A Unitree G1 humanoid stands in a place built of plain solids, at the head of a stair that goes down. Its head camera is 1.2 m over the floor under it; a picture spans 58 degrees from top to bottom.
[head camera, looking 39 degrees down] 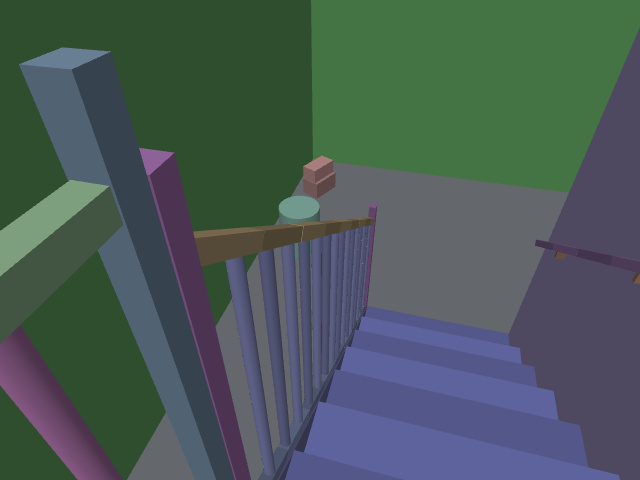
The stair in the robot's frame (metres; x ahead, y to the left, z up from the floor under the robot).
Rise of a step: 0.21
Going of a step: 0.31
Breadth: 1.11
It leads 15 degrees to the right of straight ahead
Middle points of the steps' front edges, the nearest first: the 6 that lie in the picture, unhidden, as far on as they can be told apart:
0.82 -0.53 -0.43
1.12 -0.61 -0.64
1.41 -0.69 -0.85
1.71 -0.77 -1.06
2.01 -0.85 -1.28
2.31 -0.93 -1.49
